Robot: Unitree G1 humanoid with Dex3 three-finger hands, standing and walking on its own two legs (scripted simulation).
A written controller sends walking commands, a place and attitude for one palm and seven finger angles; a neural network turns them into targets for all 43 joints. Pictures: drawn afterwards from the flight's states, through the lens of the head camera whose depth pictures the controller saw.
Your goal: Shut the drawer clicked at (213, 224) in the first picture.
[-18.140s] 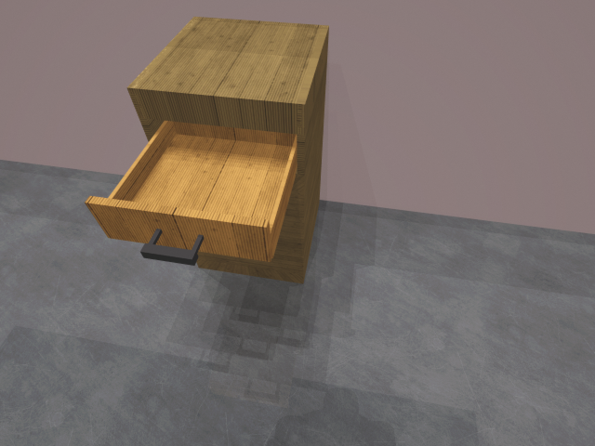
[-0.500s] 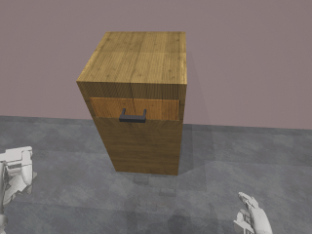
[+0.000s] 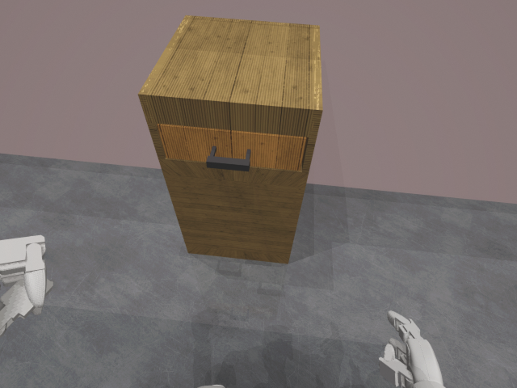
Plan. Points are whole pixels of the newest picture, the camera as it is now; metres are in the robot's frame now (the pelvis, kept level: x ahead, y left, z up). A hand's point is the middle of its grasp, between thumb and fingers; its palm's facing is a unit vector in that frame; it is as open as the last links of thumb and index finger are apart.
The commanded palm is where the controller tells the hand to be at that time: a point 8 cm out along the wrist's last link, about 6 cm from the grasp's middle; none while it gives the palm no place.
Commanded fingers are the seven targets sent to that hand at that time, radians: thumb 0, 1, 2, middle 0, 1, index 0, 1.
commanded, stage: step back with the hand held close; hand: left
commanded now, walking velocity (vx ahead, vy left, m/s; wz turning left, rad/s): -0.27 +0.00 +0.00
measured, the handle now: (229, 157) +0.67 +0.12 -0.12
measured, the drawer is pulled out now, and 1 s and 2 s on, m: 0.00 0.00 0.00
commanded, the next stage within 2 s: stop stepping back and stand still in 1.22 s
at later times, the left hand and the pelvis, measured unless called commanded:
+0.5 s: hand out of the picture +0.14 +0.25 +0.17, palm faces +0.37 -0.79 -0.49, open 3.2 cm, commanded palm +0.06 +0.29 +0.18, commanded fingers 0.00 0.90 0.90 -1.40 -1.60 -1.40 -1.60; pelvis -0.05 +0.00 -0.01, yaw +3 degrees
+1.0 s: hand out of the picture +0.10 +0.23 +0.17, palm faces +0.27 -0.84 -0.47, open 3.2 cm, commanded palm +0.03 +0.28 +0.18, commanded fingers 0.00 0.90 0.90 -1.40 -1.60 -1.40 -1.60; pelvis -0.10 +0.00 -0.01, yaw -1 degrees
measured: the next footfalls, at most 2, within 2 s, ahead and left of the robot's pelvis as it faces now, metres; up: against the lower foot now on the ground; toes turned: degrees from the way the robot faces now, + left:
right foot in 0.64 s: -0.13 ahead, -0.09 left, +0.00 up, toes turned -2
left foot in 1.46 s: -0.07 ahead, +0.12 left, +0.00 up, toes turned -3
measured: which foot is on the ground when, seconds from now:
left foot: down 0.00-1.00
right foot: down 0.00-0.40, up 0.42-0.62, down 0.64-1.00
